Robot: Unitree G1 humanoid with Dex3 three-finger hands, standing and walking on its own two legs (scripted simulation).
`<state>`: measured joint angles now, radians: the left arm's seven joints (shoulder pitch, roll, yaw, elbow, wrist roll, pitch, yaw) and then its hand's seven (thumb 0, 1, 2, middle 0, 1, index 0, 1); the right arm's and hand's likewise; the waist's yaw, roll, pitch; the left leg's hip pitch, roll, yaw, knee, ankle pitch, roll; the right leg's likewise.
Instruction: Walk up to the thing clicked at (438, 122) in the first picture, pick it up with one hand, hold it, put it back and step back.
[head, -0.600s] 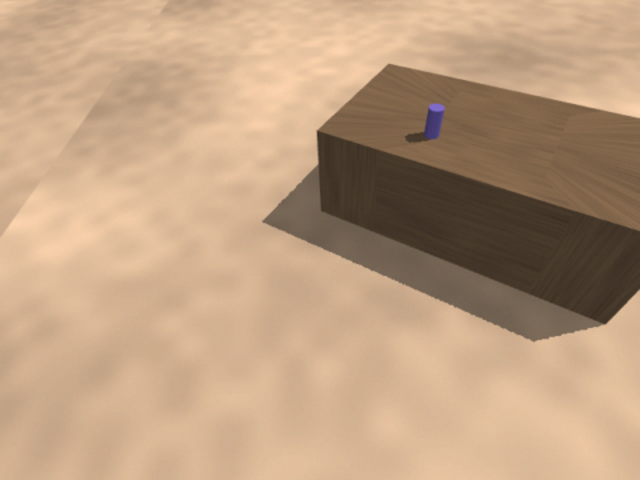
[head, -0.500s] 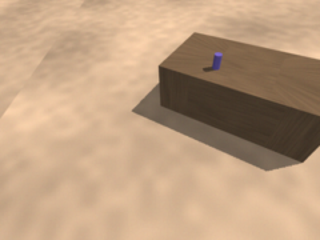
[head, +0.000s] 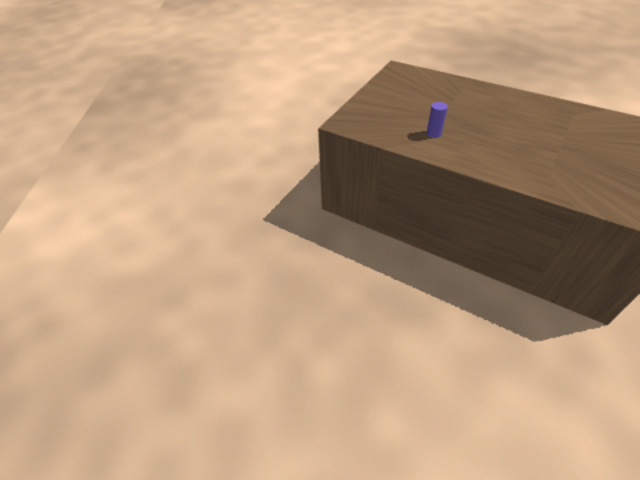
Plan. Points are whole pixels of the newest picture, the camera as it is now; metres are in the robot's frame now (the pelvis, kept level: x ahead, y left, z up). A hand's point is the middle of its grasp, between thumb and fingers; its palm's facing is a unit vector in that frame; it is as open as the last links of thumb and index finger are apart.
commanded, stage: stand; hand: left
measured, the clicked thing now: (436, 120) +1.29 -0.39 -0.31
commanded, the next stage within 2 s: walk up in 0.52 s
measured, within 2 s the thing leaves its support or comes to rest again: neither
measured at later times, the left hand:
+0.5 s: hand out of the picture +0.08 +0.25 -0.15, palm faces -0.03 -0.94 -0.35, open 7.3 cm
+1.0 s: hand (224, 456) +0.20 +0.17 -0.15, palm faces -0.21 -0.89 -0.40, open 7.3 cm
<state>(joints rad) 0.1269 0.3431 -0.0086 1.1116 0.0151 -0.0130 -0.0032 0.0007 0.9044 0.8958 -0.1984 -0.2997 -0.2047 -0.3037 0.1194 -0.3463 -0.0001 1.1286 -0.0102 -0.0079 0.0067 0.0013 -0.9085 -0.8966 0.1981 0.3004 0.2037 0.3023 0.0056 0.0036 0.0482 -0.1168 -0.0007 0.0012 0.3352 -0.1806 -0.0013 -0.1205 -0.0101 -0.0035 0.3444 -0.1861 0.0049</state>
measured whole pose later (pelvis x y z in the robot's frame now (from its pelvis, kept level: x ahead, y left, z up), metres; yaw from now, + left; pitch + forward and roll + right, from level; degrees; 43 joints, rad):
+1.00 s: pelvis +0.11 -0.09 -0.02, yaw -15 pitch -3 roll -1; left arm 0.33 0.39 0.07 0.91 0.02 -0.04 -0.07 0.00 0.90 0.90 -0.20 -0.30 -0.20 -0.30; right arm 0.21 -0.46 -0.08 0.93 -0.02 -0.03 0.06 0.01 -0.91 -0.90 0.19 0.30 0.20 0.30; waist 0.04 0.08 0.07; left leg -0.42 0.08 0.03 1.03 -0.43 0.01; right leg -0.26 0.01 -0.04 0.61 -0.30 -0.03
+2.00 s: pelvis +0.51 -0.20 -0.03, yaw -30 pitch -2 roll -1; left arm 0.39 0.43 0.04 0.85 0.01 -0.09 -0.03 0.00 0.90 0.90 -0.20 -0.30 -0.21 -0.30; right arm 0.26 -0.44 -0.08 0.84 -0.04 -0.04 0.09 0.00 -0.91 -0.90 0.20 0.30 0.20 0.30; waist 0.04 0.03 0.06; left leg -0.43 0.09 0.04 0.62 -0.22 0.01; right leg -0.17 -0.02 0.02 0.62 -0.42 0.01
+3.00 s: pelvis +0.74 -0.25 -0.03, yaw -33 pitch -2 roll -1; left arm 0.17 0.39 0.02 1.02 0.02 0.00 0.00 0.00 0.90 0.90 -0.20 -0.30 -0.20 -0.30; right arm 0.12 -0.37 -0.01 0.99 0.00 -0.02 0.00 0.00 -0.91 -0.90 0.20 0.30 0.21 0.30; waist 0.01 0.00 0.08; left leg -0.40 0.06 0.04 0.68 -0.25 -0.01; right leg -0.28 -0.03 -0.02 0.68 -0.37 0.02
